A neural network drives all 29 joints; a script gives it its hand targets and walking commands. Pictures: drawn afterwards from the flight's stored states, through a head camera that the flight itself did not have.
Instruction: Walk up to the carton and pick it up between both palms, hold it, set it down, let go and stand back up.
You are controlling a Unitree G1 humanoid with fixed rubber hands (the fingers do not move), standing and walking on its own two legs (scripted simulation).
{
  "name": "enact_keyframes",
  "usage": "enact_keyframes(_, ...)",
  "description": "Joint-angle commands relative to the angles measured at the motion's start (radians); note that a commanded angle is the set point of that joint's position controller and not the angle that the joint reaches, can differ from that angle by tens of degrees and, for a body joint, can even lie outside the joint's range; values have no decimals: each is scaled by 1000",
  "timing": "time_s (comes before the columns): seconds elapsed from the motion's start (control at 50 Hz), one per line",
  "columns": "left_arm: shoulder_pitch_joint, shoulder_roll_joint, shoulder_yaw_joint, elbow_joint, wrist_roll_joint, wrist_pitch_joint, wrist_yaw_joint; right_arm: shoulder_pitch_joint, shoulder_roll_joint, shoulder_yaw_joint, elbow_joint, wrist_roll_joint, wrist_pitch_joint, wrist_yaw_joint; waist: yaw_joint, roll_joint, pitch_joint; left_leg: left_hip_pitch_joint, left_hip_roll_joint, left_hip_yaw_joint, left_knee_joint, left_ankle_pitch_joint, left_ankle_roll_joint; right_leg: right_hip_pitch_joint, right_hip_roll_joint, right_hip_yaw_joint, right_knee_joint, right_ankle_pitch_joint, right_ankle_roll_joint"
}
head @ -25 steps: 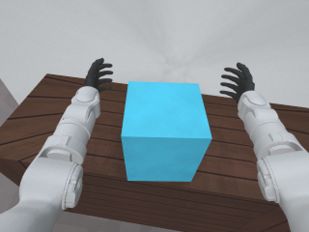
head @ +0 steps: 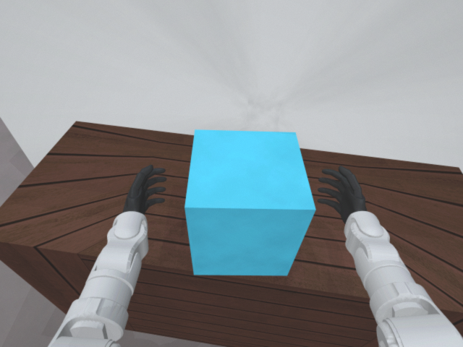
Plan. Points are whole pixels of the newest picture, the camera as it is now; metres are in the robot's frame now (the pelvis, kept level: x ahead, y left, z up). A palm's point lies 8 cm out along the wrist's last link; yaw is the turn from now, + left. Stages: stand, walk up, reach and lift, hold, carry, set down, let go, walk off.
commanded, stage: set down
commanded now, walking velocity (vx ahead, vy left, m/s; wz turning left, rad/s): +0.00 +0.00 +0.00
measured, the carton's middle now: (243, 205) +0.43 -0.03 -0.01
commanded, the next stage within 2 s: let go in 1.86 s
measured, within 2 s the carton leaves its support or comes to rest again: neither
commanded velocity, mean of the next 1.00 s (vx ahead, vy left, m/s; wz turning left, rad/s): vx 0.00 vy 0.00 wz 0.00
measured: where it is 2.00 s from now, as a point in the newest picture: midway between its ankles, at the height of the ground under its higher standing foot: outside the picture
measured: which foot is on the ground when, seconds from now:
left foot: down 0.00-1.00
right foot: down 0.00-1.00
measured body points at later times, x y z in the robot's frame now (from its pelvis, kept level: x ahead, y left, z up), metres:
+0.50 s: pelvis +0.01 -0.01 +0.00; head +0.02 +0.00 +0.45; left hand +0.32 +0.18 +0.00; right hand +0.33 -0.22 +0.00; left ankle +0.02 +0.12 -0.75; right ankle +0.01 -0.08 -0.75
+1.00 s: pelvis +0.01 -0.01 -0.01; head +0.03 +0.01 +0.44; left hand +0.27 +0.18 -0.05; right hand +0.27 -0.22 -0.04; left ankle +0.02 +0.12 -0.75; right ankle +0.01 -0.08 -0.75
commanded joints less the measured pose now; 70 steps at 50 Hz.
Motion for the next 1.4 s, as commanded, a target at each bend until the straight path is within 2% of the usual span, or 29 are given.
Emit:
enact_keyframes(0.0, -395, 48, -17, -131, -14, -110, 35, -343, -169, -69, -195, -32, -63, 19, -14, -34, -391, 238, -14, -74, 2, 60, 8, -3, -10, 89, -30, 69, 63)
enact_keyframes(0.08, -276, 35, 20, -51, 32, -138, 23, -249, -147, -17, -154, -5, -90, 10, 22, -69, -385, 196, -24, -72, 10, 116, 23, 89, -17, 113, -2, 178, 74)
enact_keyframes(0.1, -251, 29, 21, -41, 31, -149, 17, -231, -142, -2, -146, 5, -101, 9, 18, -70, -388, 187, -24, -70, 9, 139, 24, 115, -19, 117, 5, 220, 77)
enact_keyframes(0.12, -234, 35, 40, -35, 48, -162, 12, -216, -141, 8, -138, 11, -113, 5, 33, -75, -376, 177, -29, -70, 8, 149, 23, 142, -20, 127, 8, 247, 80)
enact_keyframes(0.2, -146, 34, 58, -8, 63, -224, -5, -143, -116, 63, -140, 40, -168, -6, 50, -94, -314, 160, -41, -64, 1, 163, 27, 186, -23, 147, 11, 308, 91)
enact_keyframes(0.28, -105, 18, 45, 3, 67, -286, -10, -77, -93, 77, -93, 54, -208, -8, 39, -51, -225, 167, -39, -67, 1, 143, 17, 142, -33, 157, 0, 263, 84)
enact_keyframes(0.38, -51, 1, -17, -47, 37, -385, 1, 17, -85, 41, -92, 40, -279, -2, -9, 31, -230, 225, -32, -81, 35, 141, -12, 39, -29, 139, -7, 153, 58)
enact_keyframes(0.48, 22, 1, -60, -71, 1, -469, 8, 101, -84, -5, -101, -2, -346, -1, -47, 30, -257, 210, -26, -96, 65, 103, -27, 3, -23, 124, 10, 103, 46)
enact_keyframes(0.5, 47, 11, -61, -75, 4, -485, 12, 115, -74, -2, -115, -9, -356, 0, -38, 24, -254, 201, -28, -99, 65, 95, -24, 1, -24, 124, 15, 100, 47)
enact_keyframes(0.52, 73, 18, -67, -70, -4, -499, 14, 126, -76, -13, -124, -18, -367, -1, -46, 5, -264, 185, -27, -101, 68, 94, -20, 11, -25, 126, 24, 112, 48)
enact_keyframes(0.56, 106, 30, -63, -27, -17, -519, 12, 135, -59, -8, -151, -29, -384, -5, -40, -56, -247, 130, -31, -102, 68, 59, -4, 36, -28, 132, 35, 114, 55)
enact_keyframes(0.58, 112, 38, -59, -28, -15, -529, 11, 141, -45, -8, -159, -33, -391, -5, -31, -55, -256, 109, -35, -98, 66, 48, -1, 53, -32, 136, 44, 120, 59)
enact_keyframes(0.62, 158, 46, -40, 10, -15, -538, 9, 167, -38, 2, -160, -33, -402, -4, -6, -92, -229, 68, -32, -99, 61, 25, 17, 84, -40, 148, 59, 126, 67)
enact_keyframes(0.64, 176, 46, -45, 26, -13, -542, 4, 175, -29, 9, -163, -34, -410, -3, -6, -102, -225, 57, -34, -97, 62, 33, 21, 100, -40, 153, 61, 154, 67)
enact_keyframes(0.72, 216, 42, -47, 41, -16, -575, 2, 216, -19, 23, -151, -20, -450, 7, 13, -76, -213, 77, -30, -101, 71, 62, 10, 85, -42, 155, 78, 150, 57)
enact_keyframes(0.74, 222, 46, -54, 32, -19, -583, 3, 237, -19, 27, -140, -15, -459, 10, 12, -47, -218, 97, -30, -98, 78, 83, 2, 72, -43, 158, 75, 145, 51)
enact_keyframes(0.8, 248, 27, -70, 46, -2, -574, 0, 274, -12, 40, -83, -5, -466, 20, 10, 6, -137, 130, -30, -97, 83, 67, -13, 24, -41, 150, 63, 83, 37)
enact_keyframes(0.84, 260, 37, -62, 12, 10, -566, 0, 299, -17, 40, -78, -5, -477, 20, 12, 22, -148, 155, -29, -93, 86, 80, -17, 26, -41, 154, 61, 85, 31)
enact_keyframes(0.86, 270, 39, -65, 1, 11, -566, 0, 307, -17, 37, -71, -7, -479, 20, 1, 24, -148, 158, -29, -94, 92, 88, -19, 23, -40, 154, 65, 93, 29)
enact_keyframes(0.9, 304, 31, -65, -13, 18, -555, -1, 340, -10, 42, -58, -15, -483, 21, 8, 27, -128, 175, -29, -88, 88, 83, -21, 28, -38, 151, 61, 87, 28)
enact_keyframes(0.96, 346, 40, -66, -34, 31, -526, -10, 394, -19, 26, -27, -37, -473, 17, -12, 33, -93, 200, -29, -93, 80, 87, -25, 31, -39, 150, 49, 98, 22)
enact_keyframes(0.98, 365, 33, -71, -37, 24, -511, -15, 406, -19, 24, -34, -50, -469, 14, -20, 18, -87, 204, -32, -90, 76, 89, -23, 47, -37, 145, 45, 109, 26)
enact_keyframes(1.04, 412, 76, -55, -79, 13, -491, -27, 439, -12, 20, -110, -68, -464, 7, -8, -39, -85, 189, -36, -82, 56, 58, -3, 99, -45, 153, 40, 139, 44)
enact_keyframes(1.1, 445, 83, -59, -113, 1, -463, -34, 478, -7, -2, -172, -106, -448, 1, -17, -49, -85, 167, -38, -74, 35, 46, 2, 156, -54, 156, 40, 182, 55)
enact_keyframes(1.16, 491, 94, -57, -128, -8, -432, -46, 523, 14, -1, -218, -122, -431, -3, -7, -64, -68, 173, -38, -72, 19, 53, 1, 179, -59, 162, 34, 212, 60)
enact_keyframes(1.26, 548, 100, -58, -157, -4, -366, -68, 598, 28, 8, -266, -128, -386, -7, 3, -48, -27, 217, -35, -67, 0, 88, -6, 191, -66, 158, 10, 247, 59)
enact_keyframes(1.3, 546, 118, -43, -164, 13, -343, -68, 603, 32, -2, -272, -134, -365, -5, 18, -29, -1, 238, -32, -62, -10, 85, -10, 169, -62, 147, -5, 194, 52)
enact_keyframes(1.34, 551, 110, -55, -189, 20, -321, -61, 610, 32, -10, -270, -134, -347, 1, 17, 2, 1, 285, -27, -59, -7, 110, -17, 128, -51, 136, -17, 149, 40)
enact_keyframes(1.38, 565, 109, -58, -179, 22, -294, -59, 615, 42, 1, -294, -141, -323, 5, 24, -5, 36, 291, -24, -55, -11, 109, -15, 117, -51, 134, -31, 128, 33)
